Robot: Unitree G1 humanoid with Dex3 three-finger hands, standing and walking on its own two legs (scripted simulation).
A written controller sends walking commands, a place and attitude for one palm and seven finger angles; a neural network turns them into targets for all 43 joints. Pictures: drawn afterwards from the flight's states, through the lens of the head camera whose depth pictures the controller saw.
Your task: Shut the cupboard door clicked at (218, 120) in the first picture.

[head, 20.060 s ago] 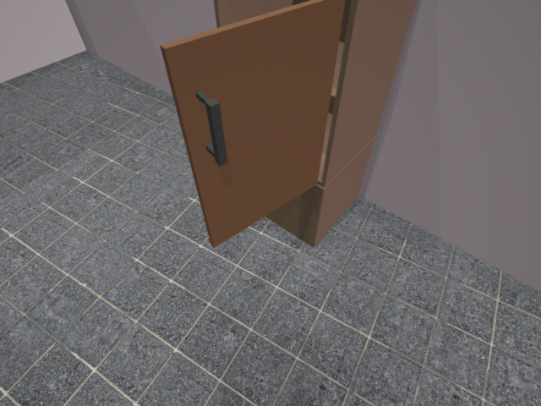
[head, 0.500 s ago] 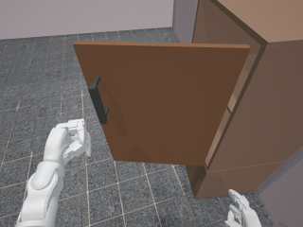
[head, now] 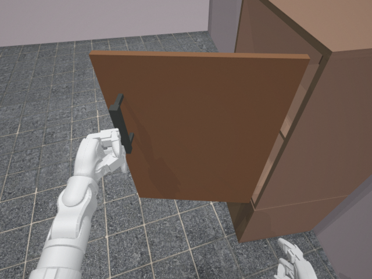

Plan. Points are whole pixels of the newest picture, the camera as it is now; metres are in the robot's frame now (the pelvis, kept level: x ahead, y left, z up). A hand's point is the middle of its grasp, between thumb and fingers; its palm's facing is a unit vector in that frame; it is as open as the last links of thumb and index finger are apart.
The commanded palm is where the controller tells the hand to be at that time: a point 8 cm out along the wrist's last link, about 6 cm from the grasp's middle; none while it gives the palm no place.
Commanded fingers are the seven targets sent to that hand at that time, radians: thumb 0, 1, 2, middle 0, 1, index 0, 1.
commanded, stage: bring the fist close to the handle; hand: left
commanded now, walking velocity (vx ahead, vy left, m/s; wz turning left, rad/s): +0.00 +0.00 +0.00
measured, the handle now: (123, 125) +0.44 +0.18 +0.10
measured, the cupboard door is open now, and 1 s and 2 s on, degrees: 78 71 59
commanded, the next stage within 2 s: push the door shut along its arc in 0.30 s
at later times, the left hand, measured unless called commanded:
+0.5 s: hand (124, 156) +0.34 +0.15 +0.10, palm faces -0.01 -1.00 -0.05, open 3.1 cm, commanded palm +0.32 +0.20 +0.10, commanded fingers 0.00 0.90 0.90 -1.30 -1.50 -1.30 -1.50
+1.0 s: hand (128, 134) +0.40 +0.16 +0.11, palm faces -0.14 -0.99 -0.04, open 3.2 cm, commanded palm +0.39 +0.20 +0.10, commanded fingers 0.00 0.90 0.90 -1.30 -1.50 -1.30 -1.50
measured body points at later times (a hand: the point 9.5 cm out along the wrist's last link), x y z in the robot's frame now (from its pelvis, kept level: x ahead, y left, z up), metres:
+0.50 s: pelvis +0.00 -0.01 +0.00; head +0.01 -0.02 +0.45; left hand +0.33 +0.20 +0.11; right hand +0.16 -0.24 -0.09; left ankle -0.02 +0.08 -0.72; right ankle +0.00 -0.09 -0.72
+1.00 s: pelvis +0.00 -0.01 +0.00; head +0.03 -0.01 +0.45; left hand +0.40 +0.21 +0.11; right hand +0.10 -0.27 -0.11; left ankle -0.02 +0.08 -0.72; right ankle +0.00 -0.09 -0.72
